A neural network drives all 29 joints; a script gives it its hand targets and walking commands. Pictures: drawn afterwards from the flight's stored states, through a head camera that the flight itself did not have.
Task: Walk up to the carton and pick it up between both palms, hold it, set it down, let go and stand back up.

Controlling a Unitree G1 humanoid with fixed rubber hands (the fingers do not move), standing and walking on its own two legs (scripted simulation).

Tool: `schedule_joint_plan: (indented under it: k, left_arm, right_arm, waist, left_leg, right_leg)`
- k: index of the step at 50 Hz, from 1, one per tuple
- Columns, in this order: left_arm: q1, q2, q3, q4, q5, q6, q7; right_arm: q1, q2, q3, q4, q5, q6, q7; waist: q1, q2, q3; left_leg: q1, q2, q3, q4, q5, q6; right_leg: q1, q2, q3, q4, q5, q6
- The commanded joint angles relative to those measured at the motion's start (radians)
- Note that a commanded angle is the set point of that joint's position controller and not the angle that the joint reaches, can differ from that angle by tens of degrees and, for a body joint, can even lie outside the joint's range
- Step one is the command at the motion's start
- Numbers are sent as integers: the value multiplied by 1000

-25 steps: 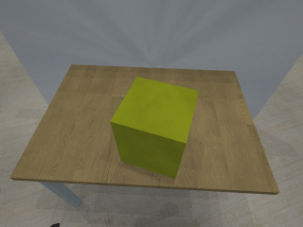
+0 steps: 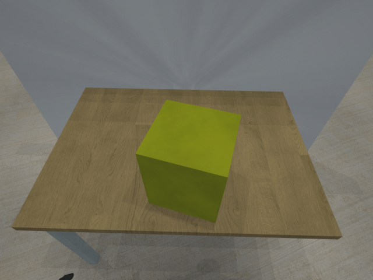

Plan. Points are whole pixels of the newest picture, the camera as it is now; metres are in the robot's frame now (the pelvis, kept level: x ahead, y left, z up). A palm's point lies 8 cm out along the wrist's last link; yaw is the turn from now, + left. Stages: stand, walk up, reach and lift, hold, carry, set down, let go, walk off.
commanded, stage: reach and lift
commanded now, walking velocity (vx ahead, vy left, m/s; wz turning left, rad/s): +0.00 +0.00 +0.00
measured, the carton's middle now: (191, 162) +0.44 +0.02 -0.05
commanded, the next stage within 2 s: none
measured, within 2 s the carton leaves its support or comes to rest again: neither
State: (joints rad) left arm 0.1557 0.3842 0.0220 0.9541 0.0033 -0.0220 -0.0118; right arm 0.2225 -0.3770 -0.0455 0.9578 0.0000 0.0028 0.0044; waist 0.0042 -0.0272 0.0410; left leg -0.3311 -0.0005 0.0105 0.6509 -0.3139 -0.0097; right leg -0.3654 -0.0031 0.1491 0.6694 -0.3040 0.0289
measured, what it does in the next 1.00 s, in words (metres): stands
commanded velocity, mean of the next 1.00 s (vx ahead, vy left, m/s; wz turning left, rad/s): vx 0.00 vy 0.00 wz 0.00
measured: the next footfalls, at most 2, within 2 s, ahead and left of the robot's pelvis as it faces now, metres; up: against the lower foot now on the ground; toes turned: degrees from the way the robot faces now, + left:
none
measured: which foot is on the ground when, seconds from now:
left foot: down 0.00-1.00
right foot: down 0.00-1.00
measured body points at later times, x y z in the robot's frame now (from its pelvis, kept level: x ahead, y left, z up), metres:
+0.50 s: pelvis +0.01 +0.00 +0.00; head +0.06 +0.01 +0.44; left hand +0.18 +0.28 -0.10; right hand +0.17 -0.29 -0.10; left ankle +0.02 +0.13 -0.72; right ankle +0.04 -0.16 -0.72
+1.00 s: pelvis -0.02 -0.01 +0.00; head -0.01 -0.01 +0.45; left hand +0.17 +0.25 -0.07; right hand +0.15 -0.23 -0.08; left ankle +0.02 +0.13 -0.72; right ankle +0.04 -0.16 -0.72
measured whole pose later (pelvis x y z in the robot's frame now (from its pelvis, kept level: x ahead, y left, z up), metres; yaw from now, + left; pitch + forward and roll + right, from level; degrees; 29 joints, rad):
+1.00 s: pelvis -0.02 -0.01 +0.00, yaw -1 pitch -8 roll +1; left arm 0.15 0.33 0.02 0.52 -0.03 0.08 -0.09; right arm 0.20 -0.12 -0.06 0.62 -0.01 -0.21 -0.12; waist 0.00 -0.02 0.14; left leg -0.20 0.01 0.02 0.64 -0.30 -0.01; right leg -0.25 -0.01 0.13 0.67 -0.29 0.05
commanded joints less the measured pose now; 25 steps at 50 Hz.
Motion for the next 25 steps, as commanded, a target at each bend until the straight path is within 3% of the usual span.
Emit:
schedule_joint_plan:
  k: [1,2,3,4,5,6,7,9,10,11,12,13,15,16,17,18,19,20,21,23,24,25]
  left_arm:
    - [-365,155,13,-328,9,238,67]
    - [-346,92,-16,-320,2,346,69]
    - [-347,106,-33,-358,2,408,58]
    - [-321,118,-29,-434,11,447,49]
    - [-299,139,-13,-522,22,458,42]
    - [-310,131,-6,-537,32,458,39]
    - [-304,139,7,-567,35,472,34]
    - [-245,146,54,-565,63,466,30]
    - [-234,128,50,-591,38,464,23]
    - [-201,127,73,-547,72,475,16]
    - [-159,122,90,-563,76,464,12]
    - [-160,120,93,-576,83,465,11]
    - [-117,92,91,-572,76,453,0]
    - [-137,97,99,-608,78,439,3]
    - [-141,89,90,-611,64,436,5]
    - [-118,75,80,-613,42,420,-2]
    - [-96,105,113,-599,71,411,-4]
    - [-109,98,124,-612,54,385,-4]
    - [-111,98,126,-644,63,366,-1]
    - [-113,102,130,-651,46,353,-3]
    - [-117,96,113,-637,34,338,-2]
    - [-79,80,110,-626,41,329,-4]
  right_arm:
    - [-446,-77,-157,-46,-149,-174,34]
    - [-363,-139,-197,-7,-160,-181,67]
    - [-354,-159,-239,-18,-154,-171,77]
    - [-336,-166,-229,-41,-134,-165,74]
    - [-332,-184,-221,-108,-113,-174,67]
    - [-299,-171,-215,-99,-95,-176,59]
    - [-275,-152,-217,-134,-79,-177,49]
    - [-222,-117,-192,-130,-76,-165,31]
    - [-215,-102,-204,-134,-56,-170,15]
    - [-195,-107,-190,-114,-51,-167,14]
    - [-166,-107,-193,-149,-58,-176,6]
    - [-150,-106,-192,-137,-54,-175,4]
    - [-113,-74,-166,-184,-41,-178,-4]
    - [-105,-64,-164,-189,-38,-182,-6]
    - [-120,-72,-168,-200,-46,-192,-11]
    - [-95,-50,-147,-197,-31,-201,-21]
    - [-57,-48,-126,-245,-19,-211,-34]
    - [-87,-26,-98,-238,-17,-223,-35]
    - [-61,-44,-105,-268,-16,-243,-38]
    - [-59,-39,-118,-231,-26,-256,-46]
    - [-69,-14,-122,-250,-30,-264,-50]
    - [-18,0,-87,-203,-24,-262,-50]
  waist:
    - [33,124,62]
    - [-10,109,153]
    - [-55,22,117]
    - [-47,6,54]
    - [-41,25,-44]
    - [-61,48,-64]
    - [-61,16,-88]
    - [-29,-27,-71]
    - [-30,-6,-91]
    - [-14,-19,-81]
    - [-10,-26,-108]
    - [-18,-17,-85]
    - [-7,7,-116]
    - [-3,22,-117]
    - [-14,-32,-128]
    - [-27,-31,-148]
    - [-17,-36,-186]
    - [-1,-14,-177]
    - [-20,3,-224]
    - [-28,5,-179]
    - [-16,0,-151]
    - [-26,13,-155]
  left_leg:
    - [-145,28,66,-105,-319,-38]
    - [-189,79,34,-101,-387,-3]
    - [-116,83,24,-71,-348,-1]
    - [-35,95,32,-42,-277,-11]
    - [14,80,66,-8,-206,-14]
    - [34,87,66,-7,-214,-4]
    - [72,63,69,-3,-157,-2]
    - [55,41,86,-4,-74,6]
    - [97,33,81,13,18,7]
    - [109,33,66,15,67,3]
    - [122,27,72,5,39,1]
    - [131,24,70,-11,84,-5]
    - [163,4,73,-33,131,-22]
    - [186,11,80,-49,162,-27]
    - [194,13,68,-51,176,-20]
    - [200,0,63,-53,223,-18]
    - [222,-9,72,-38,270,-22]
    - [195,-17,73,-61,271,-18]
    - [252,-10,69,-47,343,-30]
    - [228,-4,71,-42,324,-36]
    - [218,-1,71,-71,309,-33]
    - [237,-9,72,-71,324,-37]
  right_leg:
    - [-54,19,-246,-38,-269,-91]
    - [-9,33,-251,40,-217,-91]
    - [-38,38,-258,13,-179,-95]
    - [-37,23,-254,-9,-146,-101]
    - [-2,16,-252,-17,-93,-94]
    - [-6,34,-260,2,-68,-82]
    - [21,24,-242,-21,-17,-88]
    - [47,3,-221,-33,28,-64]
    - [63,4,-219,-27,152,-59]
    - [65,19,-232,-17,163,-61]
    - [100,10,-225,-37,176,-51]
    - [104,19,-229,-42,179,-52]
    - [134,30,-223,-62,230,-40]
    - [135,28,-227,-85,195,-43]
    - [145,42,-237,-85,207,-43]
    - [180,36,-218,-88,327,-33]
    - [184,40,-219,-85,407,-13]
    - [222,30,-204,-99,378,-28]
    - [215,40,-216,-87,421,-21]
    - [187,44,-223,-88,332,-27]
    - [215,39,-214,-114,333,-32]
    - [207,40,-216,-110,343,-30]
